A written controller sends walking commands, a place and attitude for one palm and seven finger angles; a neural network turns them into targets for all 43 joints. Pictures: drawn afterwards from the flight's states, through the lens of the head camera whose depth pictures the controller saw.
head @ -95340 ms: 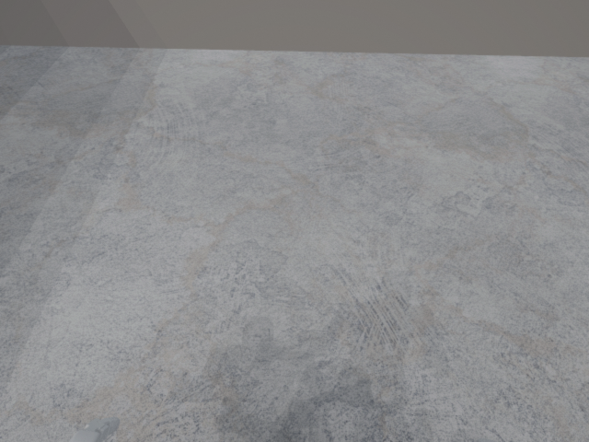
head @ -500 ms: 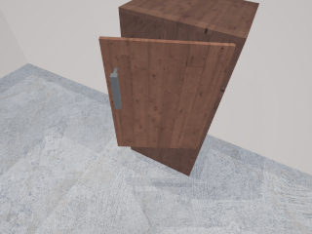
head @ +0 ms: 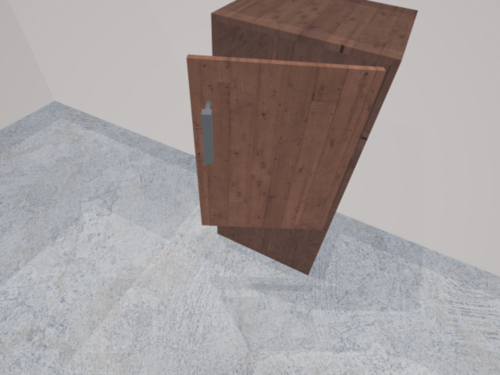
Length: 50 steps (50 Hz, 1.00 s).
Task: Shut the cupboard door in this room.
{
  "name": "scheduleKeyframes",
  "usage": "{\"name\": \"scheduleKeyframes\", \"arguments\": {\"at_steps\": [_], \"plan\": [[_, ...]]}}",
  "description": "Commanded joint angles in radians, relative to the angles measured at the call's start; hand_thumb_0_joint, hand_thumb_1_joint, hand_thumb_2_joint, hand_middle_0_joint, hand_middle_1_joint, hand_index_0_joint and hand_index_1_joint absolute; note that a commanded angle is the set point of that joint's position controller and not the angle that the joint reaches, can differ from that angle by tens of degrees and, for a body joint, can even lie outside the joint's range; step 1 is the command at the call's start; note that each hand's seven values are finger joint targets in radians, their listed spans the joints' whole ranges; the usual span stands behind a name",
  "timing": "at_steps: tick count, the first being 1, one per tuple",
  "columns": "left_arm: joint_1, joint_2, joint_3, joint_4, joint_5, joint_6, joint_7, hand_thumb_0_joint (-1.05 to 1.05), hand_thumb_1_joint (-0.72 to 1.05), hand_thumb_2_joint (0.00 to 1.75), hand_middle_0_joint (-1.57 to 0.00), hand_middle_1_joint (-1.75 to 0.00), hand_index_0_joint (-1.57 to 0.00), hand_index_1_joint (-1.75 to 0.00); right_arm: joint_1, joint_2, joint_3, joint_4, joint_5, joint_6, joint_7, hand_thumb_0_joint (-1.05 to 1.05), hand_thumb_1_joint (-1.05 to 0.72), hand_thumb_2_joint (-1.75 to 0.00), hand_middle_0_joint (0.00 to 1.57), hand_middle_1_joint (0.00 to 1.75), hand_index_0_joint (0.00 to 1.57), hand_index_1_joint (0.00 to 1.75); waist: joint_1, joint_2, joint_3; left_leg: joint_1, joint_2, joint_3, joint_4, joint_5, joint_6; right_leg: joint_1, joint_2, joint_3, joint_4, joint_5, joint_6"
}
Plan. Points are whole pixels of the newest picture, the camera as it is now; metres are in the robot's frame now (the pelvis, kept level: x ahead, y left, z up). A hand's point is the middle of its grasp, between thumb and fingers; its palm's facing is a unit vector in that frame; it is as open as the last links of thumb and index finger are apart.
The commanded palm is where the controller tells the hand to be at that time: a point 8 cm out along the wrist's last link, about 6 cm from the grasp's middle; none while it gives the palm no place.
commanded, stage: come to a stop and stand still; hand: left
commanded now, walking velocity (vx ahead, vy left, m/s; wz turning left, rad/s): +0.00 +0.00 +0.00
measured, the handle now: (208, 133) +0.63 +0.15 +0.02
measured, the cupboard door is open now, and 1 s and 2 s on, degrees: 26 26 26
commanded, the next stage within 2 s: look again from close up in 0.94 s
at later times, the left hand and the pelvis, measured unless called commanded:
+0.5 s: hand out of the picture -0.04 +0.19 -0.18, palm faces -0.01 -0.99 -0.16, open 7.4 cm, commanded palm none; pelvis -0.05 +0.03 +0.00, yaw -3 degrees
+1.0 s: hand out of the picture -0.16 +0.15 -0.17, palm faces +0.03 -0.99 -0.14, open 7.4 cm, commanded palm none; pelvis -0.08 +0.01 +0.00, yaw -2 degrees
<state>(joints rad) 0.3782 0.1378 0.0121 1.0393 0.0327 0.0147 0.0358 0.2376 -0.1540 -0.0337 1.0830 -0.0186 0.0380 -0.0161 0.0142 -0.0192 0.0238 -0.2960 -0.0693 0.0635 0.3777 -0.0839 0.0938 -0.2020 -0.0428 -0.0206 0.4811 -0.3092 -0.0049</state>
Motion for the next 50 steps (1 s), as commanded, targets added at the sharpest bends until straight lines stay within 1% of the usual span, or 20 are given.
{"name": "scheduleKeyframes", "arguments": {"at_steps": [1, 4, 6, 7, 9, 10, 11, 12, 13, 16, 18, 20, 23, 25, 28, 31, 37, 41, 46, 50], "plan": [[0.224, 0.069, 0.022, 0.025, 0.004, 0.006, 0.007, 0.0, 0.9, 0.9, -0.2, -0.3, -0.2, -0.3, 0.01, -0.113, -0.03, -0.058, 0.004, -0.004, -0.002, 0.0, -0.9, -0.9, 0.2, 0.3, 0.2, 0.3, 0.018, -0.026, 0.084, -0.085, 0.113, -0.151, -0.152, -0.476, -0.086, -0.027, -0.021, 0.058, -0.157, -0.176, -0.042], [0.023, 0.128, 0.037, -0.023, -0.007, -0.002, 0.014, 0.0, 0.9, 0.9, -0.2, -0.3, -0.2, -0.3, 0.103, -0.054, -0.035, -0.028, 0.004, 0.016, -0.003, 0.0, -0.9, -0.9, 0.2, 0.3, 0.2, 0.3, -0.073, -0.199, 0.081, 0.203, 0.036, -0.056, 0.355, -0.214, -0.102, -0.431, -0.208, 0.251, -0.391, -0.431, -0.123], [-0.152, 0.15, 0.047, -0.08, -0.009, -0.008, 0.021, 0.0, 0.9, 0.9, -0.2, -0.3, -0.2, -0.3, 0.19, -0.06, -0.044, -0.003, 0.004, 0.011, -0.001, 0.0, -0.9, -0.9, 0.2, 0.3, 0.2, 0.3, -0.133, -0.162, 0.063, 0.228, 0.064, -0.077, 0.507, -0.205, -0.088, -0.487, -0.225, 0.215, -0.358, -0.314, -0.125], [-0.168, 0.148, 0.042, -0.087, -0.008, -0.013, 0.02, 0.0, 0.9, 0.9, -0.2, -0.3, -0.2, -0.3, 0.209, -0.046, -0.035, -0.001, 0.009, -0.003, 0.003, 0.0, -0.9, -0.9, 0.2, 0.3, 0.2, 0.3, -0.135, -0.122, 0.068, 0.209, 0.083, -0.076, 0.411, -0.221, -0.082, -0.428, -0.193, 0.172, -0.298, -0.238, -0.109], [-0.062, 0.124, 0.027, -0.056, -0.008, -0.009, 0.011, 0.0, 0.9, 0.9, -0.2, -0.3, -0.2, -0.3, 0.184, -0.029, -0.012, -0.012, 0.013, -0.029, 0.007, 0.0, -0.9, -0.9, 0.2, 0.3, 0.2, 0.3, -0.08, 0.046, 0.115, 0.122, 0.093, -0.094, 0.059, -0.24, -0.08, -0.313, -0.103, 0.114, -0.106, -0.183, -0.059], [0.009, 0.092, 0.024, -0.035, -0.012, -0.002, 0.009, 0.0, 0.9, 0.9, -0.2, -0.3, -0.2, -0.3, 0.152, -0.059, -0.013, -0.025, 0.006, -0.04, 0.0, 0.0, -0.9, -0.9, 0.2, 0.3, 0.2, 0.3, -0.038, 0.173, 0.15, 0.008, 0.169, -0.244, -0.1, -0.384, -0.06, -0.266, -0.032, 0.07, -0.01, -0.164, -0.025], [0.053, 0.069, 0.023, -0.025, -0.013, 0.0, 0.005, 0.0, 0.9, 0.9, -0.2, -0.3, -0.2, -0.3, 0.115, -0.107, -0.016, -0.048, 0.001, -0.045, -0.009, 0.0, -0.9, -0.9, 0.2, 0.3, 0.2, 0.3, -0.008, 0.227, 0.178, -0.157, 0.262, -0.36, -0.218, -0.537, -0.016, -0.147, 0.01, 0.011, 0.068, -0.072, 0.003], [0.1, 0.054, 0.024, -0.009, -0.011, -0.002, -0.002, 0.0, 0.9, 0.9, -0.2, -0.3, -0.2, -0.3, 0.049, -0.132, -0.016, -0.07, 0.0, -0.045, -0.02, 0.0, -0.9, -0.9, 0.2, 0.3, 0.2, 0.3, 0.036, 0.172, 0.177, -0.306, 0.289, -0.363, -0.249, -0.581, 0.021, -0.008, 0.009, 0.0, 0.126, -0.006, 0.012], [0.113, 0.049, 0.025, 0.021, -0.003, 0.014, 0.0, 0.0, 0.9, 0.9, -0.2, -0.3, -0.2, -0.3, 0.023, -0.125, -0.012, -0.064, 0.0, -0.051, -0.014, 0.0, -0.9, -0.9, 0.2, 0.3, 0.2, 0.3, 0.046, 0.254, 0.151, -0.335, 0.275, -0.4, -0.309, -0.639, 0.022, 0.024, 0.015, 0.002, 0.231, -0.017, 0.009], [0.095, 0.056, 0.026, 0.018, -0.002, 0.018, 0.003, 0.0, 0.9, 0.9, -0.2, -0.3, -0.2, -0.3, 0.049, -0.109, -0.009, -0.054, 0.004, -0.055, -0.021, 0.0, -0.9, -0.9, 0.2, 0.3, 0.2, 0.3, 0.028, 0.113, 0.094, -0.172, 0.287, -0.401, -0.313, -0.523, 0.02, -0.084, 0.001, 0.053, 0.385, -0.062, 0.002], [0.073, 0.046, 0.019, 0.011, -0.006, 0.006, 0.001, 0.0, 0.9, 0.9, -0.2, -0.3, -0.2, -0.3, 0.072, -0.1, -0.007, -0.038, 0.006, -0.055, -0.023, 0.0, -0.9, -0.9, 0.2, 0.3, 0.2, 0.3, 0.016, 0.033, 0.057, -0.02, 0.28, -0.367, -0.271, -0.394, 0.048, -0.124, -0.012, 0.04, 0.295, -0.083, 0.002], [0.057, 0.036, 0.017, 0.006, -0.015, -0.001, 0.003, 0.0, 0.9, 0.9, -0.2, -0.3, -0.2, -0.3, 0.114, -0.093, -0.008, -0.018, 0.004, -0.053, -0.023, 0.0, -0.9, -0.9, 0.2, 0.3, 0.2, 0.3, -0.003, 0.05, 0.016, 0.091, 0.269, -0.348, -0.245, -0.294, 0.052, -0.097, -0.006, 0.027, 0.138, -0.121, 0.002], [0.092, 0.048, 0.019, 0.024, -0.019, -0.002, 0.012, 0.0, 0.9, 0.9, -0.2, -0.3, -0.2, -0.3, 0.159, -0.09, -0.012, 0.014, 0.006, -0.05, -0.021, 0.0, -0.9, -0.9, 0.2, 0.3, 0.2, 0.3, -0.006, 0.086, -0.004, 0.128, 0.236, -0.323, -0.236, -0.214, -0.011, 0.008, 0.013, 0.01, -0.091, -0.03, -0.013], [0.13, 0.064, 0.022, 0.041, -0.019, -0.003, 0.018, 0.0, 0.9, 0.9, -0.2, -0.3, -0.2, -0.3, 0.155, -0.069, -0.009, 0.024, 0.009, -0.047, -0.02, 0.0, -0.9, -0.9, 0.2, 0.3, 0.2, 0.3, 0.001, 0.053, 0.025, 0.039, 0.19, -0.256, -0.218, -0.189, -0.083, 0.111, -0.013, 0.035, -0.162, 0.063, -0.039], [0.146, 0.076, 0.018, 0.051, -0.018, -0.007, 0.022, 0.0, 0.9, 0.9, -0.2, -0.3, -0.2, -0.3, 0.153, -0.051, -0.004, 0.029, 0.009, -0.047, -0.014, 0.0, -0.9, -0.9, 0.2, 0.3, 0.2, 0.3, -0.007, 0.056, 0.012, 0.085, 0.141, -0.197, -0.184, -0.124, -0.132, 0.068, -0.058, 0.058, -0.158, 0.04, -0.068], [0.117, 0.056, 0.01, 0.047, -0.019, -0.02, 0.018, 0.0, 0.9, 0.9, -0.2, -0.3, -0.2, -0.3, 0.14, -0.057, -0.005, 0.031, 0.008, -0.043, -0.012, 0.0, -0.9, -0.9, 0.2, 0.3, 0.2, 0.3, -0.025, -0.063, 0.002, 0.17, 0.133, -0.149, -0.105, -0.068, -0.081, -0.008, -0.062, 0.071, -0.182, 0.041, -0.052], [0.151, 0.046, 0.005, 0.055, -0.012, -0.011, 0.016, 0.0, 0.9, 0.9, -0.2, -0.3, -0.2, -0.3, 0.136, -0.064, -0.003, 0.041, 0.008, -0.025, -0.011, 0.0, -0.9, -0.9, 0.2, 0.3, 0.2, 0.3, -0.023, 0.034, 0.137, 0.059, 0.152, -0.216, -0.205, -0.32, -0.069, -0.075, -0.021, 0.061, -0.17, -0.099, -0.042], [0.208, 0.045, 0.004, 0.069, -0.011, -0.013, 0.013, 0.0, 0.9, 0.9, -0.2, -0.3, -0.2, -0.3, 0.131, -0.065, -0.004, 0.035, 0.007, -0.021, -0.011, 0.0, -0.9, -0.9, 0.2, 0.3, 0.2, 0.3, -0.015, 0.05, 0.109, 0.064, 0.138, -0.197, -0.199, -0.322, -0.074, -0.075, -0.02, 0.068, -0.178, -0.13, -0.048], [0.207, 0.035, 0.0, 0.069, -0.013, -0.025, 0.014, 0.0, 0.9, 0.9, -0.2, -0.3, -0.2, -0.3, 0.143, -0.05, 0.0, 0.037, 0.01, -0.023, -0.011, 0.0, -0.9, -0.9, 0.2, 0.3, 0.2, 0.3, -0.032, -0.016, 0.094, 0.128, 0.129, -0.17, -0.122, -0.218, -0.07, -0.14, -0.045, 0.102, -0.215, -0.147, -0.052], [0.21, 0.024, -0.004, 0.072, -0.014, -0.028, 0.015, 0.0, 0.9, 0.9, -0.2, -0.3, -0.2, -0.3, 0.15, -0.043, 0.004, 0.042, 0.01, -0.025, -0.013, 0.0, -0.9, -0.9, 0.2, 0.3, 0.2, 0.3, -0.035, 0.014, 0.111, 0.126, 0.139, -0.184, -0.115, -0.225, -0.063, -0.165, -0.041, 0.103, -0.209, -0.153, -0.05]]}}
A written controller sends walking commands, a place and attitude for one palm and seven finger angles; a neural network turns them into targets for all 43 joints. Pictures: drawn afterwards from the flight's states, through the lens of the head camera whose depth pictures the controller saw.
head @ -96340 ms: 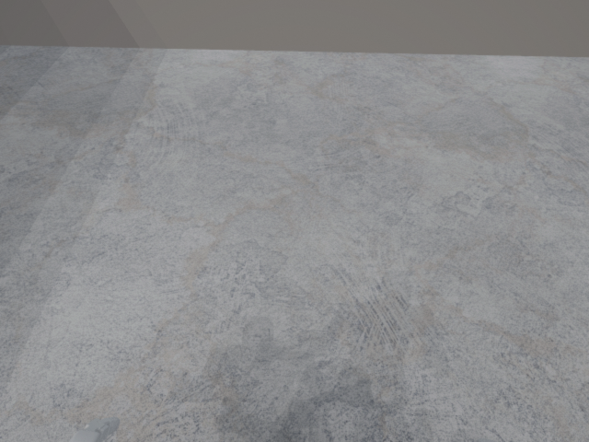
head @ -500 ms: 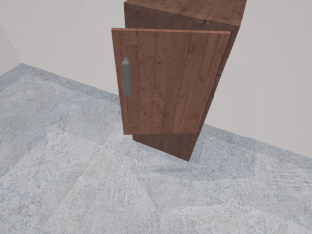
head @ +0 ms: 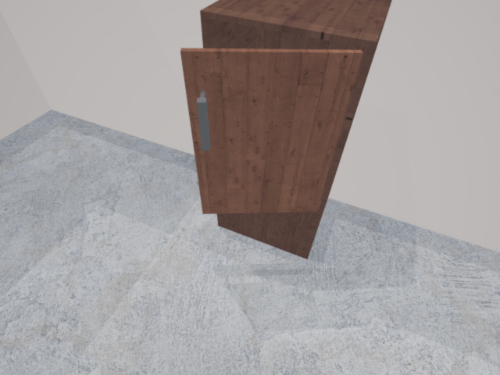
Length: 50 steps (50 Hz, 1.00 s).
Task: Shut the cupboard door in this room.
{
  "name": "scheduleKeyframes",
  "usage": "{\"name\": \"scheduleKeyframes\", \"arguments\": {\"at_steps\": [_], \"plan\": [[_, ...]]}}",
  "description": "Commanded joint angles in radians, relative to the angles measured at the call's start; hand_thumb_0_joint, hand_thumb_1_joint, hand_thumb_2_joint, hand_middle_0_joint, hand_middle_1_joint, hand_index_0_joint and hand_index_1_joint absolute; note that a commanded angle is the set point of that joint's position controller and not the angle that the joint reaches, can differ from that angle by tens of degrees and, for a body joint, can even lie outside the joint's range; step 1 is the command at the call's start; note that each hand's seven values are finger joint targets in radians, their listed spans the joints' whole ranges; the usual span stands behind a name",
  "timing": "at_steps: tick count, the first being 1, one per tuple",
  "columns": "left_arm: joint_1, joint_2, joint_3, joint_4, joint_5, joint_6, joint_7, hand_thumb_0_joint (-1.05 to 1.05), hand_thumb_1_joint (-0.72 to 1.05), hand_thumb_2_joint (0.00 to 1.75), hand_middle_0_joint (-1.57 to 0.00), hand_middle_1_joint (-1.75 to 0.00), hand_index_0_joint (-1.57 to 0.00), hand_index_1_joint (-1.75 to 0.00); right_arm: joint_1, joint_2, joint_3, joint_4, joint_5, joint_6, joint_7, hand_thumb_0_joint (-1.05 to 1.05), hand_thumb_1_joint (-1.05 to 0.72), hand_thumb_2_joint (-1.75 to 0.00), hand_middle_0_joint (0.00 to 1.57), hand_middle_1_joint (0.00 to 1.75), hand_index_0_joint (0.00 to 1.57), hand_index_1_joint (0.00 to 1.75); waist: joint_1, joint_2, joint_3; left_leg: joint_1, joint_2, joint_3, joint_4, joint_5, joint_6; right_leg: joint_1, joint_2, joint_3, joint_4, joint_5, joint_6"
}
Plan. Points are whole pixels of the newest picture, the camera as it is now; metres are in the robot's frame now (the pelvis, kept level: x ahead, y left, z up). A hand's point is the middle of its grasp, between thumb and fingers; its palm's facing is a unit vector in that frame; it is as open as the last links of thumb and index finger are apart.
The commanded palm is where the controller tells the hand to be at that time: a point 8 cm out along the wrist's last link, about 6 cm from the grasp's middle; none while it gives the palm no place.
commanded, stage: look again from close up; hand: left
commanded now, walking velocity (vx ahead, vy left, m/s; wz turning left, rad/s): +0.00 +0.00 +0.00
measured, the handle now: (204, 121) +0.70 +0.16 +0.02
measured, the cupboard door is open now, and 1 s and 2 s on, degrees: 26 26 26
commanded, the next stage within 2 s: raise the hand and make a fist in 0.50 s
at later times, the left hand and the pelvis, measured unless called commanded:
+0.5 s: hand out of the picture -0.05 +0.12 -0.18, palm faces +0.05 -0.99 -0.13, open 7.4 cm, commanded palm none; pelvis +0.01 -0.02 +0.00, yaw +0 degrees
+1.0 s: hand (202, 342) +0.19 +0.09 -0.05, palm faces +0.04 -0.99 +0.13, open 6.3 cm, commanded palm +0.13 +0.18 -0.05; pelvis +0.00 -0.04 -0.09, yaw -1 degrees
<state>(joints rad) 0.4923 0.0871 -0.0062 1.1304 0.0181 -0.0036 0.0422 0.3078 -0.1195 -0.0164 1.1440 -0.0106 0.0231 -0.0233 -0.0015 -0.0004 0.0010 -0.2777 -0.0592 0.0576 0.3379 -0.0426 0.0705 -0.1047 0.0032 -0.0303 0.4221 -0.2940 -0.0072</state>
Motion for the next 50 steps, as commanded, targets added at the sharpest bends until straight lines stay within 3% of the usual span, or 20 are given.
{"name": "scheduleKeyframes", "arguments": {"at_steps": [1, 7, 28, 29, 30, 31, 32, 33, 34, 35, 37, 38, 39, 42, 43, 45, 47, 48, 49, 50], "plan": [[0.102, 0.073, 0.015, -0.018, 0.001, -0.009, 0.009, 0.0, 0.9, 0.9, -0.2, -0.3, -0.2, -0.3, 0.078, -0.078, -0.012, -0.019, 0.002, -0.01, -0.007, 0.0, -0.9, -0.9, 0.2, 0.3, 0.2, 0.3, -0.018, 0.0, 0.148, 0.091, 0.134, -0.185, -0.089, -0.286, -0.039, -0.26, -0.084, 0.108, -0.143, -0.166, -0.047], [0.134, 0.069, 0.013, -0.009, 0.002, -0.012, 0.007, 0.0, 0.9, 0.9, -0.2, -0.3, -0.2, -0.3, 0.075, -0.076, -0.011, -0.023, 0.001, -0.012, -0.007, 0.0, -0.9, -0.9, 0.2, 0.3, 0.2, 0.3, -0.003, -0.01, 0.154, 0.053, 0.131, -0.182, -0.09, -0.289, -0.038, -0.239, -0.083, 0.111, -0.144, -0.165, -0.05], [0.078, 0.074, 0.013, -0.031, -0.004, -0.019, 0.011, 0.0, 0.9, 0.9, -0.2, -0.3, -0.2, -0.3, 0.091, -0.06, 0.003, -0.005, 0.002, -0.029, -0.012, 0.0, -0.9, -0.9, 0.2, 0.3, 0.2, 0.3, 0.001, -0.005, 0.136, 0.048, 0.143, -0.176, -0.037, -0.179, -0.025, -0.174, -0.092, 0.105, -0.126, -0.044, -0.049], [0.075, 0.073, 0.012, -0.034, -0.005, -0.02, 0.01, 0.0, 0.9, 0.9, -0.2, -0.3, -0.2, -0.3, 0.089, -0.061, 0.003, -0.006, 0.002, -0.031, -0.012, 0.0, -0.9, -0.9, 0.2, 0.3, 0.2, 0.3, 0.001, -0.01, 0.128, 0.053, 0.141, -0.169, -0.027, -0.156, -0.026, -0.168, -0.094, 0.108, -0.126, -0.028, -0.048], [0.042, 0.111, -0.001, -0.036, 0.021, -0.052, 0.032, 0.0, 0.9, 0.9, -0.2, -0.3, -0.2, -0.3, -0.038, -0.095, 0.015, -0.105, -0.004, -0.052, 0.005, 0.0, -0.9, -0.9, 0.2, 0.3, 0.2, 0.3, 0.03, -0.055, 0.188, -0.039, 0.107, -0.135, 0.195, -0.112, -0.056, -0.194, -0.111, 0.165, -0.16, 0.186, -0.048], [-0.752, 0.523, 0.172, -1.648, -0.153, -0.294, 0.028, 0.0, 0.9, 0.9, -0.2, -0.3, -0.2, -0.3, 0.033, -0.354, -0.023, -0.455, 0.039, -0.217, -0.071, 0.0, -0.9, -0.9, 0.2, 0.3, 0.2, 0.3, -0.172, 0.083, -0.21, 0.39, 0.093, -0.045, 0.111, 0.001, 0.003, -0.333, -0.014, 0.018, -0.059, 0.128, -0.007], [-0.306, 0.258, 0.013, -1.471, -0.126, -0.257, 0.067, 0.0, 0.9, 0.9, -0.22, -0.32, -0.22, -0.32, -0.013, -0.243, 0.022, -0.4, 0.029, -0.315, -0.074, 0.0, -0.9, -0.9, 0.2, 0.3, 0.2, 0.3, -0.075, 0.345, -0.417, 0.461, 0.117, -0.047, 0.079, -0.067, -0.02, -0.233, 0.049, -0.028, 0.039, 0.057, -0.037], [-0.315, 0.224, 0.019, -1.431, -0.145, -0.218, 0.132, 0.0, 0.9, 0.9, -0.24, -0.34, -0.24, -0.34, -0.052, -0.24, 0.013, -0.362, 0.04, -0.358, -0.076, 0.0, -0.9, -0.9, 0.2, 0.3, 0.2, 0.3, -0.068, 0.218, -0.308, 0.33, 0.122, -0.091, 0.066, -0.176, -0.06, -0.26, 0.061, -0.06, 0.073, 0.009, -0.039], [0.037, -0.034, -0.102, -0.965, -0.152, -0.072, 0.126, 0.0, 0.9, 0.9, -0.25, -0.36, -0.25, -0.36, -0.063, -0.214, 0.032, -0.302, 0.073, -0.359, -0.051, 0.0, -0.9, -0.9, 0.2, 0.3, 0.2, 0.3, -0.054, 0.117, -0.17, 0.155, 0.124, -0.146, 0.023, -0.333, -0.051, -0.351, 0.024, -0.069, 0.124, -0.071, -0.034], [-0.081, -0.052, -0.178, -1.255, -0.186, -0.087, 0.114, 0.0, 0.9, 0.9, -0.27, -0.38, -0.27, -0.38, -0.055, -0.231, 0.021, -0.398, 0.077, -0.362, -0.044, 0.0, -0.9, -0.9, 0.2, 0.3, 0.2, 0.3, -0.042, 0.11, -0.054, 0.056, 0.099, -0.175, 0.056, -0.378, -0.051, -0.329, 0.015, -0.067, 0.135, -0.073, -0.039], [-0.08, -0.051, -0.211, -1.25, -0.163, -0.166, 0.104, 0.0, 0.9, 0.9, -0.31, -0.42, -0.31, -0.42, -0.123, -0.248, 0.013, -0.471, 0.071, -0.418, -0.044, 0.0, -0.9, -0.9, 0.2, 0.3, 0.2, 0.3, -0.071, 0.029, 0.03, -0.04, 0.076, -0.161, 0.164, -0.396, -0.038, -0.439, 0.004, -0.041, 0.131, -0.16, -0.02], [-0.021, -0.056, -0.208, -1.195, -0.151, -0.199, 0.092, 0.0, 0.9, 0.9, -0.33, -0.44, -0.33, -0.44, -0.119, -0.247, -0.001, -0.502, 0.057, -0.437, -0.033, 0.0, -0.9, -0.9, 0.2, 0.3, 0.2, 0.3, -0.076, -0.038, 0.017, -0.071, 0.055, -0.156, 0.242, -0.363, -0.035, -0.495, -0.002, -0.028, 0.143, -0.199, -0.019], [-0.033, -0.072, -0.201, -1.12, -0.149, -0.243, 0.077, 0.0, 0.9, 0.9, -0.35, -0.46, -0.35, -0.46, -0.11, -0.248, -0.016, -0.51, 0.039, -0.441, -0.019, 0.0, -0.9, -0.9, 0.2, 0.3, 0.2, 0.3, -0.082, -0.164, 0.023, -0.153, 0.052, -0.16, 0.327, -0.361, -0.042, -0.598, -0.005, -0.03, 0.186, -0.251, -0.014], [0.227, -0.035, -0.065, -1.011, -0.214, -0.437, -0.054, 0.0, 0.9, 0.9, -0.4, -0.52, -0.4, -0.52, -0.151, -0.245, -0.065, -0.58, 0.017, -0.439, 0.024, 0.0, -0.9, -0.9, 0.2, 0.3, 0.2, 0.3, 0.036, -0.366, -0.076, -0.367, 0.05, -0.129, 0.495, -0.327, -0.066, -0.691, 0.002, -0.018, 0.322, -0.285, -0.01], [0.308, 0.026, 0.03, -0.995, -0.245, -0.503, -0.107, 0.0, 0.9, 0.9, -0.42, -0.54, -0.42, -0.54, -0.157, -0.245, -0.076, -0.594, 0.023, -0.418, 0.04, 0.0, -0.9, -0.9, 0.2, 0.3, 0.2, 0.3, 0.085, -0.329, -0.125, -0.407, 0.043, -0.117, 0.527, -0.29, -0.08, -0.645, -0.004, 0.008, 0.37, -0.193, -0.014], [0.295, 0.086, 0.137, -1.063, -0.294, -0.619, -0.197, 0.0, 0.9, 0.9, -0.46, -0.58, -0.46, -0.58, -0.204, -0.242, -0.085, -0.648, 0.011, -0.369, 0.055, 0.0, -0.9, -0.9, 0.2, 0.3, 0.2, 0.3, 0.111, -0.263, -0.208, -0.485, 0.033, -0.083, 0.619, -0.248, -0.088, -0.626, -0.018, 0.045, 0.489, -0.014, -0.009], [0.296, 0.169, 0.208, -1.181, -0.249, -0.606, -0.177, 0.0, 0.9, 0.9, -0.49, -0.62, -0.49, -0.62, -0.239, -0.226, -0.088, -0.74, 0.006, -0.313, 0.053, 0.0, -0.9, -0.9, 0.2, 0.3, 0.2, 0.3, 0.143, -0.043, -0.287, -0.458, 0.021, -0.043, 0.642, -0.192, -0.066, -0.604, -0.012, 0.069, 0.553, 0.07, -0.023], [0.269, 0.223, 0.224, -1.254, -0.201, -0.57, -0.146, 0.0, 0.9, 0.9, -0.51, -0.64, -0.51, -0.64, -0.242, -0.217, -0.09, -0.754, 0.008, -0.287, 0.054, 0.0, -0.9, -0.9, 0.2, 0.3, 0.2, 0.3, 0.157, 0.128, -0.279, -0.43, 0.02, -0.041, 0.629, -0.173, -0.062, -0.618, 0.002, 0.06, 0.568, 0.056, -0.043], [0.252, 0.197, 0.167, -1.341, -0.177, -0.53, -0.119, 0.0, 0.9, 0.9, -0.53, -0.66, -0.53, -0.66, -0.25, -0.21, -0.079, -0.795, 0.011, -0.264, 0.061, 0.0, -0.9, -0.9, 0.2, 0.3, 0.2, 0.3, 0.146, 0.218, -0.281, -0.38, 0.028, -0.044, 0.614, -0.174, -0.054, -0.646, 0.012, 0.046, 0.567, 0.015, -0.055], [0.212, 0.193, 0.148, -1.398, -0.16, -0.502, -0.09, 0.0, 0.9, 0.9, -0.55, -0.68, -0.55, -0.68, -0.232, -0.201, -0.074, -0.809, 0.014, -0.242, 0.061, 0.0, -0.9, -0.9, 0.2, 0.3, 0.2, 0.3, 0.116, 0.224, -0.279, -0.354, 0.037, -0.057, 0.62, -0.178, -0.043, -0.671, 0.016, 0.047, 0.554, 0.009, -0.05]]}}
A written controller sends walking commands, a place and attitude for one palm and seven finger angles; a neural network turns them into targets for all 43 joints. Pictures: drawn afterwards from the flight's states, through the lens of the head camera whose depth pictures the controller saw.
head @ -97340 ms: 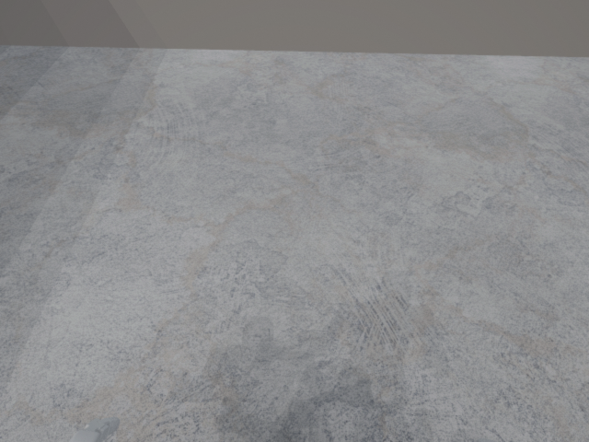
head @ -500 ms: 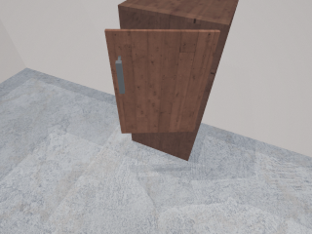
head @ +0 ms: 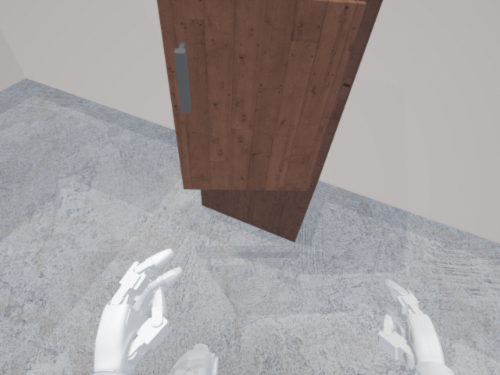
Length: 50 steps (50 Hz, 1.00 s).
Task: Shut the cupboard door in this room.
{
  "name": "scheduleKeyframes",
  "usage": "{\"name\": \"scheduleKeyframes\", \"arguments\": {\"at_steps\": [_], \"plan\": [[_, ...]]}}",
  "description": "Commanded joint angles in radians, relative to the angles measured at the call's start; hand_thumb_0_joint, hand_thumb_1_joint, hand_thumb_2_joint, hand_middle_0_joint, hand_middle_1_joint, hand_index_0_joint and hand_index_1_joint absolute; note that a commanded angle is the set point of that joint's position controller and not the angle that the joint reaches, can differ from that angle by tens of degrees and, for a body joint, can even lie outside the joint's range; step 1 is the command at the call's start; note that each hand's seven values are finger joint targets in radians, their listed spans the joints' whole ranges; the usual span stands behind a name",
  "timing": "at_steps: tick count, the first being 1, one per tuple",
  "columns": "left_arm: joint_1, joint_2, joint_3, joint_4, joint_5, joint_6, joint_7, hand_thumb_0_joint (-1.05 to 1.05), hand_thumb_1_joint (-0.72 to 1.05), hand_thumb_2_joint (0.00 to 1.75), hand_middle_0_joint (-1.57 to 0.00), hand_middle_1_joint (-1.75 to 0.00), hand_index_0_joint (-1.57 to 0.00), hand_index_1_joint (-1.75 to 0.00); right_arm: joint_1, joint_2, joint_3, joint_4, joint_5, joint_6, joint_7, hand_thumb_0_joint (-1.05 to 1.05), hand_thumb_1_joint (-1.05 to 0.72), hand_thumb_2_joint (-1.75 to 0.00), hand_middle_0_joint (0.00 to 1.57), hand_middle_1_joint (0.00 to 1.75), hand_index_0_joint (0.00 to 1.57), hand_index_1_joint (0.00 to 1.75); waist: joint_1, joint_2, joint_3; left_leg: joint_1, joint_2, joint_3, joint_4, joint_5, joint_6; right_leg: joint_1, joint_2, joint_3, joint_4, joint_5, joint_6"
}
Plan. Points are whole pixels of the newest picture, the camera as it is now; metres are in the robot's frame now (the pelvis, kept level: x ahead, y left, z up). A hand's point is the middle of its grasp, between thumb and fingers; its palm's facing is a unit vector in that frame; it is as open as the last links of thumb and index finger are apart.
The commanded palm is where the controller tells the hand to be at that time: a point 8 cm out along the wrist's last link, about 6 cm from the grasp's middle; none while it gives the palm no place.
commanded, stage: raise the hand and make a fist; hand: left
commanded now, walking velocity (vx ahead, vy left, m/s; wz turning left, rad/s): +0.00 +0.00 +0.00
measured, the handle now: (184, 78) +0.70 +0.21 +0.11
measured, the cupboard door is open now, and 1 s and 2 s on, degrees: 26 26 26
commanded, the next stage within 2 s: bring the fist close to the handle in 1.52 s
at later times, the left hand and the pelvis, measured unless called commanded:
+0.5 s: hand (123, 311) +0.20 +0.19 +0.05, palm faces +0.18 -0.98 -0.05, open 4.0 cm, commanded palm +0.17 +0.23 +0.07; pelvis +0.00 +0.00 +0.00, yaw -1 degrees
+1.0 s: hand (95, 287) +0.21 +0.22 +0.09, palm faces +0.11 -0.99 -0.01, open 3.1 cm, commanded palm +0.18 +0.28 +0.10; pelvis -0.01 +0.04 +0.02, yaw +1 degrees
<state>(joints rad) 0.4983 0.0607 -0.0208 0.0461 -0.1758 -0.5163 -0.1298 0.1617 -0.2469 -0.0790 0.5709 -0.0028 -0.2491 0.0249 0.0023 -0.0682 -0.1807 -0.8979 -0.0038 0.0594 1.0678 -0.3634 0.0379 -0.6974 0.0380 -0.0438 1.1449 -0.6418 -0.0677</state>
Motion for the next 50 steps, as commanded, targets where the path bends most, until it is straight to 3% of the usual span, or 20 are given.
{"name": "scheduleKeyframes", "arguments": {"at_steps": [1, 2, 3, 8, 11, 12, 14, 16, 18, 21, 24, 27, 28, 31, 34, 38, 40, 45, 46, 50], "plan": [[0.161, 0.216, 0.154, -0.393, 0.038, 0.013, 0.104, 0.0, 0.9, 0.9, -0.57, -0.7, -0.57, -0.7, -0.066, -0.069, -0.01, -0.246, 0.005, 0.04, 0.009, 0.0, -0.9, -0.9, 0.2, 0.3, 0.2, 0.3, 0.088, 0.303, -0.119, 0.284, -0.011, -0.067, -0.087, 0.149, -0.001, -0.103, -0.014, 0.074, -0.178, 0.36, 0.022], [0.105, 0.208, 0.139, -0.464, 0.035, -0.002, 0.117, 0.0, 0.9, 0.9, -0.58, -0.72, -0.58, -0.72, -0.039, -0.066, -0.007, -0.25, 0.002, 0.043, 0.003, 0.0, -0.9, -0.9, 0.2, 0.3, 0.2, 0.3, 0.05, 0.289, -0.136, 0.298, 0.002, -0.084, -0.061, 0.162, 0.008, -0.138, -0.008, 0.065, -0.179, 0.37, 0.033], [0.005, 0.199, 0.115, -0.561, 0.021, -0.032, 0.118, 0.0, 0.9, 0.9, -0.6, -0.74, -0.6, -0.74, -0.017, -0.074, -0.001, -0.247, -0.002, 0.041, -0.008, 0.0, -0.9, -0.9, 0.2, 0.3, 0.2, 0.3, -0.005, 0.208, -0.144, 0.273, 0.008, -0.107, -0.025, 0.138, 0.019, -0.176, 0.0, 0.08, -0.186, 0.362, 0.056], [-0.172, 0.132, -0.013, -0.568, -0.068, -0.17, -0.03, 0.0, 0.9, 0.9, -0.69, -0.84, -0.69, -0.84, 0.008, -0.105, 0.026, -0.178, 0.009, -0.032, -0.056, 0.0, -0.9, -0.9, 0.2, 0.3, 0.2, 0.3, -0.11, 0.101, -0.1, 0.194, 0.031, -0.166, 0.087, 0.049, 0.026, -0.307, 0.015, 0.08, -0.178, 0.283, 0.066], [-0.06, 0.156, 0.026, -0.371, -0.095, -0.075, -0.113, 0.0, 0.9, 0.9, -0.75, -0.9, -0.75, -0.9, 0.026, -0.111, 0.029, -0.172, 0.021, -0.036, -0.081, 0.0, -0.9, -0.9, 0.2, 0.3, 0.2, 0.3, -0.087, -0.002, -0.083, 0.07, 0.03, -0.151, 0.111, -0.04, 0.015, -0.262, -0.009, 0.14, -0.238, 0.182, 0.089], [-0.01, 0.172, 0.053, -0.322, -0.094, -0.012, -0.129, 0.0, 0.9, 0.9, -0.77, -0.92, -0.77, -0.92, 0.027, -0.11, 0.028, -0.181, 0.03, -0.024, -0.086, 0.0, -0.9, -0.9, 0.2, 0.3, 0.2, 0.3, -0.059, -0.028, -0.106, 0.052, 0.027, -0.145, 0.1, -0.043, 0.014, -0.219, -0.018, 0.16, -0.259, 0.152, 0.099], [0.084, 0.212, 0.106, -0.289, -0.087, 0.135, -0.13, 0.0, 0.9, 0.9, -0.81, -0.96, -0.81, -0.96, 0.01, -0.105, 0.034, -0.223, 0.048, 0.011, -0.087, 0.0, -0.9, -0.9, 0.2, 0.3, 0.2, 0.3, 0.015, 0.023, -0.166, 0.083, 0.013, -0.128, 0.048, 0.005, 0.013, -0.093, -0.04, 0.18, -0.288, 0.174, 0.106], [0.098, 0.274, 0.191, -0.356, -0.085, 0.258, -0.085, 0.0, 0.9, 0.9, -0.84, -1.0, -0.84, -1.0, -0.011, -0.089, 0.036, -0.261, 0.057, 0.046, -0.092, 0.0, -0.9, -0.9, 0.2, 0.3, 0.2, 0.3, 0.069, 0.059, -0.221, 0.157, 0.006, -0.117, -0.02, 0.064, 0.009, 0.021, -0.058, 0.183, -0.303, 0.27, 0.113], [0.117, 0.302, 0.283, -0.377, -0.084, 0.307, 0.009, 0.0, 0.9, 0.9, -0.88, -1.04, -0.88, -1.04, -0.028, -0.062, 0.037, -0.253, 0.049, 0.076, -0.102, 0.0, -0.9, -0.9, 0.2, 0.3, 0.2, 0.3, 0.089, 0.008, -0.229, 0.179, 0.014, -0.125, -0.037, 0.099, 0.007, 0.06, -0.055, 0.177, -0.296, 0.373, 0.136], [0.052, 0.247, 0.274, -0.507, -0.085, 0.203, 0.115, 0.0, 0.9, 0.9, -0.93, -1.1, -0.93, -1.1, 0.009, -0.044, 0.037, -0.234, 0.034, 0.068, -0.097, 0.0, -0.9, -0.9, 0.2, 0.3, 0.2, 0.3, 0.057, 0.048, -0.189, 0.238, 0.021, -0.116, -0.066, 0.18, 0.0, 0.045, -0.037, 0.092, -0.253, 0.567, 0.112], [-0.009, 0.217, 0.181, -0.527, -0.058, 0.05, 0.134, 0.0, 0.9, 0.9, -0.99, -1.16, -0.99, -1.16, 0.023, -0.066, 0.035, -0.191, 0.018, 0.031, -0.082, 0.0, -0.9, -0.9, 0.2, 0.3, 0.2, 0.3, 0.009, 0.099, -0.116, 0.256, 0.03, -0.13, -0.062, 0.167, 0.0, -0.098, -0.012, 0.043, -0.216, 0.464, 0.082], [-0.01, 0.162, 0.096, -0.387, -0.063, -0.037, 0.069, 0.0, 0.9, 0.9, -1.04, -1.22, -1.04, -1.22, 0.037, -0.097, 0.032, -0.167, 0.014, 0.001, -0.072, 0.0, -0.9, -0.9, 0.2, 0.3, 0.2, 0.3, -0.042, 0.06, -0.04, 0.19, 0.029, -0.15, -0.042, 0.043, -0.001, -0.195, -0.013, 0.06, -0.23, 0.288, 0.086], [0.02, 0.139, 0.07, -0.347, -0.069, -0.034, 0.042, 0.0, 0.9, 0.9, -1.06, -1.24, -1.06, -1.24, 0.034, -0.105, 0.028, -0.171, 0.021, -0.004, -0.073, 0.0, -0.9, -0.9, 0.2, 0.3, 0.2, 0.3, -0.044, 0.053, -0.024, 0.181, 0.029, -0.152, -0.042, 0.021, 0.003, -0.203, -0.014, 0.076, -0.249, 0.245, 0.094], [0.065, 0.205, 0.108, -0.335, -0.083, 0.031, -0.003, 0.0, 0.9, 0.9, -1.12, -1.3, -1.12, -1.3, 0.05, -0.124, 0.017, -0.198, 0.035, -0.004, -0.082, 0.0, -0.9, -0.9, 0.2, 0.3, 0.2, 0.3, -0.006, 0.052, -0.099, 0.211, 0.027, -0.137, -0.096, -0.023, 0.003, -0.138, -0.016, 0.088, -0.301, 0.121, 0.079], [0.037, 0.279, 0.179, -0.421, -0.078, 0.11, 0.031, 0.0, 0.9, 0.9, -1.17, -1.36, -1.17, -1.36, 0.037, -0.119, 0.022, -0.229, 0.039, 0.014, -0.091, 0.0, -0.9, -0.9, 0.2, 0.3, 0.2, 0.3, 0.029, 0.122, -0.16, 0.294, 0.027, -0.139, -0.168, -0.016, 0.006, -0.074, -0.003, 0.048, -0.304, 0.142, 0.057], [-0.084, 0.31, 0.234, -0.554, -0.055, 0.086, 0.145, 0.0, 0.9, 0.9, -1.24, -1.44, -1.24, -1.44, 0.039, -0.106, 0.037, -0.229, 0.021, 0.022, -0.091, 0.0, -0.9, -0.9, 0.2, 0.3, 0.2, 0.3, 0.02, 0.188, -0.143, 0.385, 0.046, -0.186, -0.226, -0.031, -0.004, -0.107, 0.022, -0.017, -0.265, 0.195, 0.035], [-0.097, 0.251, 0.184, -0.525, -0.049, 0.064, 0.166, 0.0, 0.9, 0.9, -1.28, -1.48, -1.28, -1.48, 0.04, -0.103, 0.047, -0.223, 0.013, 0.019, -0.08, 0.0, -0.9, -0.9, 0.2, 0.3, 0.2, 0.3, -0.006, 0.197, -0.103, 0.409, 0.055, -0.214, -0.238, -0.05, -0.011, -0.144, 0.023, -0.033, -0.255, 0.194, 0.034], [-0.083, 0.188, 0.086, -0.349, -0.043, 0.135, 0.082, 0.0, 0.9, 0.9, -1.3, -1.5, -1.3, -1.5, 0.043, -0.131, 0.06, -0.222, 0.022, 0.022, -0.069, 0.0, -0.9, -0.9, 0.2, 0.3, 0.2, 0.3, -0.04, 0.148, -0.022, 0.398, 0.061, -0.256, -0.285, -0.176, -0.015, -0.153, 0.02, -0.033, -0.292, 0.156, 0.043], [-0.082, 0.202, 0.092, -0.325, -0.045, 0.165, 0.059, 0.0, 0.9, 0.9, -1.3, -1.5, -1.3, -1.5, 0.046, -0.136, 0.062, -0.227, 0.027, 0.025, -0.072, 0.0, -0.9, -0.9, 0.2, 0.3, 0.2, 0.3, -0.036, 0.116, -0.024, 0.388, 0.056, -0.252, -0.297, -0.192, -0.012, -0.124, 0.019, -0.031, -0.309, 0.149, 0.043], [-0.15, 0.288, 0.175, -0.38, -0.061, 0.236, 0.024, 0.0, 0.9, 0.9, -1.3, -1.5, -1.3, -1.5, 0.039, -0.132, 0.07, -0.245, 0.036, 0.029, -0.087, 0.0, -0.9, -0.9, 0.2, 0.3, 0.2, 0.3, -0.005, 0.136, -0.078, 0.433, 0.045, -0.238, -0.326, -0.15, -0.011, -0.043, 0.016, -0.023, -0.343, 0.175, 0.039]]}}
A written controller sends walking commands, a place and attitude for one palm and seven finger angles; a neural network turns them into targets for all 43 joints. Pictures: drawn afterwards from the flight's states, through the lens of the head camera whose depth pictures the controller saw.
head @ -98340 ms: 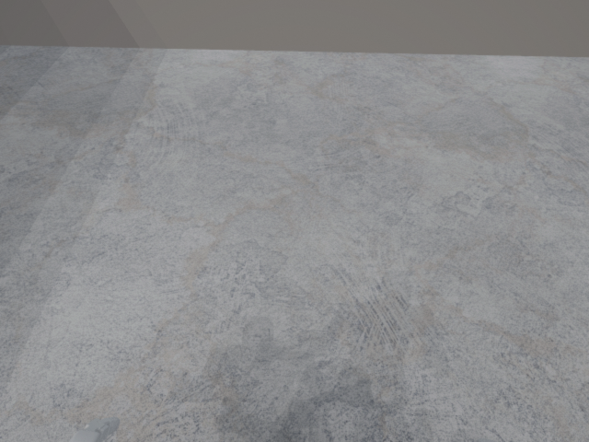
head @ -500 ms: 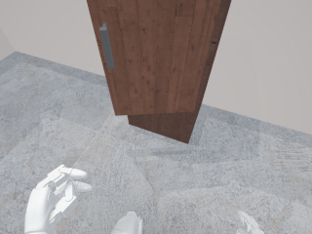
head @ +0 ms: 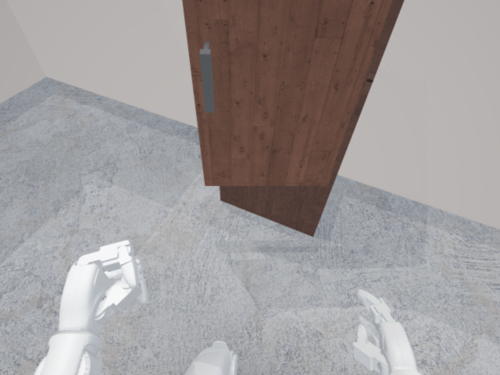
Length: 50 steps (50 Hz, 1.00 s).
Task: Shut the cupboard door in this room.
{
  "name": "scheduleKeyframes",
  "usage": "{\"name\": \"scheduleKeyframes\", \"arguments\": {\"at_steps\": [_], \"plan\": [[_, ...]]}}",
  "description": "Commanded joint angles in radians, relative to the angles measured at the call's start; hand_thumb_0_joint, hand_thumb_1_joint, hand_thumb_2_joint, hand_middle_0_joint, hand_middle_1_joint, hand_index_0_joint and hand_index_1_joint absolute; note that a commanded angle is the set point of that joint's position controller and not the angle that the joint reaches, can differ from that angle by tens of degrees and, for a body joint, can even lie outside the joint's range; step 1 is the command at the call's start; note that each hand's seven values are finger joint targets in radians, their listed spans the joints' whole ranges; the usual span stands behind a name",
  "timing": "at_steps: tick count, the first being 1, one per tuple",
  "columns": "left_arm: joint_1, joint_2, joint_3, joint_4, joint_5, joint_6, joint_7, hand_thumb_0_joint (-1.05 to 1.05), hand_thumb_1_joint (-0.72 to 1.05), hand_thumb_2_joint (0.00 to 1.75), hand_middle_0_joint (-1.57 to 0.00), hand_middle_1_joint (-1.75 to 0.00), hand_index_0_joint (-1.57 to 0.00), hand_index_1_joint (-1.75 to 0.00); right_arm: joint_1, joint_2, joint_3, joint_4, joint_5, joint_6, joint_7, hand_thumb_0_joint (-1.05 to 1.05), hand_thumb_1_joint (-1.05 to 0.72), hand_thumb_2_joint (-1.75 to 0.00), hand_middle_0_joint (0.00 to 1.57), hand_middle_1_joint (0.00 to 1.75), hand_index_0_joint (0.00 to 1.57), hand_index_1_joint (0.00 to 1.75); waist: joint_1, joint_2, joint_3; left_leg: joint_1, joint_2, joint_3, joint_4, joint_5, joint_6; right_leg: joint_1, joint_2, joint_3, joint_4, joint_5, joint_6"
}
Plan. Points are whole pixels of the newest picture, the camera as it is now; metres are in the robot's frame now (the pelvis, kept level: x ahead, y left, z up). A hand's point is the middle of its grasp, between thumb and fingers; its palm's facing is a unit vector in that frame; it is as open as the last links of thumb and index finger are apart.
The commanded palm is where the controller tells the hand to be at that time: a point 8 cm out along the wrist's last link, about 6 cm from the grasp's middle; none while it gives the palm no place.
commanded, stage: raise the hand and make a fist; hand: left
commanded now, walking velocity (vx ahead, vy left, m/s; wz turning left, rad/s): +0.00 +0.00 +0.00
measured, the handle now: (208, 78) +0.71 +0.16 +0.09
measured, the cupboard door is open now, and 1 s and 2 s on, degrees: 26 26 26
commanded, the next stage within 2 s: bring the fist close to the handle in 0.52 s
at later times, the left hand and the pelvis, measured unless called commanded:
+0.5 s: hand (130, 281) +0.23 +0.19 +0.08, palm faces +0.13 -0.99 -0.03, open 3.1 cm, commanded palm +0.20 +0.23 +0.09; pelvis +0.00 -0.01 +0.01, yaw +0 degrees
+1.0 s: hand (189, 193) +0.38 +0.14 +0.08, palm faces +0.04 -1.00 -0.03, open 3.1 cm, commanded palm +0.37 +0.20 +0.09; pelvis +0.01 -0.03 +0.01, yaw -1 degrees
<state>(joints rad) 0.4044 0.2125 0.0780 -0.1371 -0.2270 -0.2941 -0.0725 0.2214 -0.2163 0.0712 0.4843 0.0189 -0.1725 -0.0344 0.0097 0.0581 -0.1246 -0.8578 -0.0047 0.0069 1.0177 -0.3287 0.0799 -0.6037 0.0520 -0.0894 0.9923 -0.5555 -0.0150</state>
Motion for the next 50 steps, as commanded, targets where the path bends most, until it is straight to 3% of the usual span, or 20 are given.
{"name": "scheduleKeyframes", "arguments": {"at_steps": [1, 3, 7, 8, 11, 13, 16, 18, 21, 24, 28, 31, 33, 34, 36, 39, 41, 45, 48, 50], "plan": [[-0.079, 0.147, 0.098, -0.225, -0.011, 0.012, -0.024, 0.0, 0.9, 0.9, -1.3, -1.5, -1.3, -1.5, -0.026, -0.157, -0.078, -0.159, 0.01, -0.049, -0.03, 0.0, -0.9, -0.9, 0.2, 0.3, 0.2, 0.3, -0.007, 0.025, -0.143, 0.411, 0.048, -0.187, -0.279, -0.171, -0.055, -0.134, 0.004, 0.02, -0.187, 0.097, -0.015], [-0.143, 0.2, 0.167, -0.285, -0.014, -0.014, 0.013, 0.0, 0.9, 0.9, -1.3, -1.5, -1.3, -1.5, -0.031, -0.153, -0.073, -0.149, -0.001, -0.051, -0.035, 0.0, -0.9, -0.9, 0.2, 0.3, 0.2, 0.3, 0.0, 0.055, -0.157, 0.433, 0.051, -0.204, -0.286, -0.166, -0.06, -0.143, 0.009, 0.017, -0.177, 0.105, -0.019], [-0.165, 0.126, 0.126, -0.262, -0.019, -0.076, 0.039, 0.0, 0.9, 0.9, -1.3, -1.5, -1.3, -1.5, -0.04, -0.143, -0.069, -0.123, -0.009, -0.069, -0.021, 0.0, -0.9, -0.9, 0.2, 0.3, 0.2, 0.3, -0.019, 0.088, -0.126, 0.458, 0.058, -0.216, -0.293, -0.18, -0.071, -0.178, 0.007, 0.007, -0.166, 0.101, -0.022], [-0.138, 0.115, 0.113, -0.235, -0.018, -0.072, 0.031, 0.0, 0.9, 0.9, -1.3, -1.5, -1.3, -1.5, -0.037, -0.151, -0.071, -0.119, -0.01, -0.072, -0.017, 0.0, -0.9, -0.9, 0.2, 0.3, 0.2, 0.3, -0.02, 0.098, -0.126, 0.457, 0.058, -0.227, -0.295, -0.186, -0.071, -0.178, 0.008, 0.009, -0.165, 0.104, -0.021], [-0.054, 0.061, 0.042, -0.137, -0.024, -0.031, -0.026, 0.0, 0.9, 0.9, -1.3, -1.5, -1.3, -1.5, -0.027, -0.162, -0.078, -0.118, 0.002, -0.078, -0.013, 0.0, -0.9, -0.9, 0.2, 0.3, 0.2, 0.3, -0.027, 0.027, -0.105, 0.432, 0.054, -0.208, -0.294, -0.184, -0.064, -0.155, 0.003, 0.01, -0.192, 0.103, -0.015], [-0.008, 0.079, 0.051, -0.101, -0.031, 0.012, -0.061, 0.0, 0.9, 0.9, -1.3, -1.5, -1.3, -1.5, -0.016, -0.171, -0.081, -0.127, 0.01, -0.079, -0.017, 0.0, -0.9, -0.9, 0.2, 0.3, 0.2, 0.3, -0.012, 0.005, -0.109, 0.413, 0.045, -0.198, -0.297, -0.16, -0.058, -0.119, 0.003, 0.015, -0.208, 0.116, -0.015], [-0.065, 0.132, 0.095, -0.155, -0.034, 0.03, -0.061, 0.0, 0.9, 0.9, -1.3, -1.5, -1.3, -1.5, -0.031, -0.168, -0.082, -0.14, 0.014, -0.076, -0.026, 0.0, -0.9, -0.9, 0.2, 0.3, 0.2, 0.3, -0.005, -0.014, -0.103, 0.4, 0.037, -0.167, -0.293, -0.142, -0.052, -0.099, -0.001, 0.023, -0.229, 0.108, -0.013], [-0.112, 0.19, 0.164, -0.202, -0.032, 0.001, -0.023, 0.0, 0.9, 0.9, -1.3, -1.5, -1.3, -1.5, -0.035, -0.165, -0.081, -0.132, 0.004, -0.077, -0.031, 0.0, -0.9, -0.9, 0.2, 0.3, 0.2, 0.3, 0.001, -0.003, -0.099, 0.389, 0.035, -0.163, -0.287, -0.147, -0.053, -0.107, 0.002, 0.026, -0.223, 0.099, -0.015], [-0.163, 0.162, 0.163, -0.266, -0.029, -0.079, 0.03, 0.0, 0.9, 0.9, -1.3, -1.5, -1.3, -1.5, -0.045, -0.146, -0.077, -0.122, -0.009, -0.086, -0.022, 0.0, -0.9, -0.9, 0.2, 0.3, 0.2, 0.3, -0.001, 0.065, -0.128, 0.423, 0.038, -0.165, -0.277, -0.14, -0.06, -0.137, 0.001, 0.023, -0.192, 0.101, -0.023], [-0.132, 0.126, 0.129, -0.243, -0.029, -0.123, 0.033, 0.0, 0.9, 0.9, -1.3, -1.5, -1.3, -1.5, -0.041, -0.147, -0.083, -0.106, -0.012, -0.094, -0.013, 0.0, -0.9, -0.9, 0.2, 0.3, 0.2, 0.3, -0.013, 0.073, -0.146, 0.422, 0.038, -0.159, -0.246, -0.119, -0.058, -0.149, 0.001, 0.028, -0.182, 0.111, -0.023], [-0.019, 0.075, 0.053, -0.104, -0.033, -0.063, -0.037, 0.0, 0.9, 0.9, -1.3, -1.5, -1.3, -1.5, -0.02, -0.164, -0.086, -0.11, 0.004, -0.088, -0.008, 0.0, -0.9, -0.9, 0.2, 0.3, 0.2, 0.3, -0.024, 0.004, -0.096, 0.361, 0.032, -0.142, -0.235, -0.135, -0.048, -0.137, -0.001, 0.047, -0.219, 0.093, -0.01], [-0.047, 0.112, 0.065, -0.114, -0.04, -0.002, -0.072, 0.0, 0.9, 0.9, -1.3, -1.5, -1.3, -1.5, -0.029, -0.167, -0.085, -0.128, 0.017, -0.079, -0.022, 0.0, -0.9, -0.9, 0.2, 0.3, 0.2, 0.3, -0.016, -0.035, -0.081, 0.336, 0.024, -0.116, -0.228, -0.114, -0.042, -0.102, -0.01, 0.072, -0.257, 0.07, -0.003], [-0.323, 0.162, 0.093, -0.123, -0.035, -0.003, -0.049, 0.0, 0.9, 0.9, -1.3, -1.5, -1.3, -1.5, -0.032, -0.17, -0.076, -0.097, 0.013, -0.074, -0.04, 0.0, -0.9, -0.9, 0.2, 0.3, 0.2, 0.3, -0.056, -0.051, -0.041, 0.314, 0.021, -0.119, -0.208, -0.149, -0.037, -0.146, -0.012, 0.089, -0.267, 0.027, 0.003], [-0.448, 0.187, 0.117, -0.132, -0.032, -0.02, -0.029, 0.0, 0.9, 0.9, -1.3, -1.5, -1.3, -1.5, -0.045, -0.166, -0.077, -0.082, 0.01, -0.075, -0.047, 0.0, -0.9, -0.9, 0.2, 0.3, 0.2, 0.3, -0.064, -0.038, -0.051, 0.31, 0.02, -0.118, -0.194, -0.158, -0.04, -0.161, -0.016, 0.097, -0.262, 0.007, 0.001], [-0.527, 0.172, 0.123, -0.103, -0.031, -0.061, 0.007, 0.0, 0.9, 0.9, -1.3, -1.5, -1.3, -1.5, -0.042, -0.152, -0.071, -0.061, 0.006, -0.082, -0.05, 0.0, -0.9, -0.9, 0.2, 0.3, 0.2, 0.3, -0.062, -0.025, -0.079, 0.329, 0.026, -0.126, -0.191, -0.171, -0.045, -0.183, -0.01, 0.091, -0.235, 0.004, -0.009], [-0.627, 0.169, 0.105, -0.08, -0.022, -0.108, 0.038, 0.0, 0.9, 0.9, -1.3, -1.5, -1.3, -1.5, -0.045, -0.152, -0.07, -0.037, 0.003, -0.095, -0.046, 0.0, -0.9, -0.9, 0.2, 0.3, 0.2, 0.3, -0.056, 0.072, -0.183, 0.403, 0.027, -0.126, -0.185, -0.129, -0.049, -0.181, -0.009, 0.085, -0.205, 0.066, -0.019], [-0.671, 0.158, 0.079, 0.033, -0.012, -0.087, 0.036, 0.0, 0.9, 0.9, -1.3, -1.5, -1.3, -1.5, -0.033, -0.16, -0.068, -0.016, 0.004, -0.092, -0.042, 0.0, -0.9, -0.9, 0.2, 0.3, 0.2, 0.3, -0.064, 0.065, -0.198, 0.412, 0.029, -0.122, -0.175, -0.093, -0.049, -0.18, -0.009, 0.089, -0.21, 0.099, -0.015], [-0.787, 0.161, 0.061, 0.298, 0.011, 0.037, 0.014, 0.0, 0.9, 0.9, -1.3, -1.5, -1.3, -1.5, 0.001, -0.175, -0.071, 0.002, 0.016, -0.052, -0.043, 0.0, -0.9, -0.9, 0.2, 0.3, 0.2, 0.3, -0.07, -0.013, -0.177, 0.378, 0.028, -0.095, -0.17, -0.024, -0.046, -0.146, -0.017, 0.114, -0.253, 0.145, 0.003], [-0.901, 0.218, 0.137, 0.455, 0.001, 0.105, 0.016, 0.0, 0.9, 0.9, -1.3, -1.5, -1.3, -1.5, 0.03, -0.186, -0.074, 0.017, 0.019, -0.016, -0.048, 0.0, -0.9, -0.9, 0.2, 0.3, 0.2, 0.3, -0.058, -0.082, -0.183, 0.342, 0.022, -0.079, -0.165, 0.049, -0.043, -0.077, -0.027, 0.135, -0.276, 0.232, 0.017], [-1.036, 0.239, 0.174, 0.478, -0.002, 0.095, 0.034, 0.0, 0.9, 0.9, -1.3, -1.5, -1.3, -1.5, 0.036, -0.179, -0.078, 0.027, 0.017, -0.001, -0.045, 0.0, -0.9, -0.9, 0.2, 0.3, 0.2, 0.3, -0.059, -0.072, -0.214, 0.353, 0.022, -0.071, -0.16, 0.096, -0.045, -0.065, -0.034, 0.128, -0.262, 0.315, 0.018]]}}
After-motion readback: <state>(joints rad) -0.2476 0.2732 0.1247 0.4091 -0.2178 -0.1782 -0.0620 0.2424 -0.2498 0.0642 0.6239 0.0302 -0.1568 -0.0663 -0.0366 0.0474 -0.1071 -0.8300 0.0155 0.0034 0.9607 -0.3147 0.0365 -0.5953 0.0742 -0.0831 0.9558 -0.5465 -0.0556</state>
